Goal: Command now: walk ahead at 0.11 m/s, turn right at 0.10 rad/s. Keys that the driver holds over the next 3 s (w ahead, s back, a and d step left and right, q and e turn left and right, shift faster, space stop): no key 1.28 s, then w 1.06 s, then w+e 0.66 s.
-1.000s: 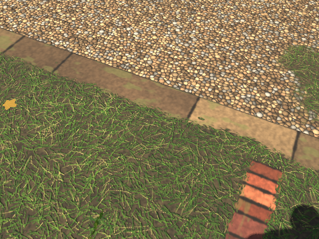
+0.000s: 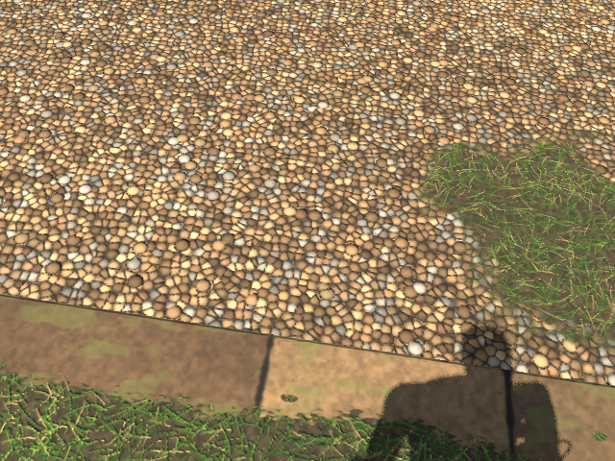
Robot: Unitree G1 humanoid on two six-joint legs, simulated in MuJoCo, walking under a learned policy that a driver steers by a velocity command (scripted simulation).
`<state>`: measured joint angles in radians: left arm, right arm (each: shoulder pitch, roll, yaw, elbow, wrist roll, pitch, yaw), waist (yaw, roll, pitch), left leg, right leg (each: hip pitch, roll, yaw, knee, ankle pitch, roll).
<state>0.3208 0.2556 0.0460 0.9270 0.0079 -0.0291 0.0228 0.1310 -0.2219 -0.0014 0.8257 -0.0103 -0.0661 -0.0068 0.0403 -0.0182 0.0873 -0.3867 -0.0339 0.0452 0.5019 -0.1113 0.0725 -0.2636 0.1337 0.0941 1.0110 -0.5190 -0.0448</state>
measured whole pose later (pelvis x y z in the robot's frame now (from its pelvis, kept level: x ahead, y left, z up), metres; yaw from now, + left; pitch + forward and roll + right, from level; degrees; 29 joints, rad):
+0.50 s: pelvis +0.04 -0.01 +0.01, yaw +0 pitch -1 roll +0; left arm 0.30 0.18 -0.01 1.08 0.01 -0.01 0.03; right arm 0.28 -0.20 0.00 1.03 -0.01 0.00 -0.01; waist -0.02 0.01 0.01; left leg -0.25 -0.03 0.03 0.38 -0.11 0.04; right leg -0.13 0.03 0.03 0.40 -0.25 -0.02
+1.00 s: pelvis +0.06 -0.02 +0.01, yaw +1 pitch -1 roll +0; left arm 0.32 0.14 -0.02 1.14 0.01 -0.02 0.05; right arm 0.28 -0.15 0.00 1.14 -0.01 0.00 -0.04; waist -0.01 0.00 0.02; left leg -0.22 -0.03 0.01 0.40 -0.15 0.03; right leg -0.09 0.04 0.02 0.39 -0.28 -0.03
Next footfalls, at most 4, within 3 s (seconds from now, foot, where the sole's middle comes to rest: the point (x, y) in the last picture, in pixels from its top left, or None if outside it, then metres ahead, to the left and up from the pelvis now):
0.26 right None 0.06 -0.12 -0.77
2.08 right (340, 411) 0.55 -0.04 -0.77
2.64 left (273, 283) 0.87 0.13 -0.77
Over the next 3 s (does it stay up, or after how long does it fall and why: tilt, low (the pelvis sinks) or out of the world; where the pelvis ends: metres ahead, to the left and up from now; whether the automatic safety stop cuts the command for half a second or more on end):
stays up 0.88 0.04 0.01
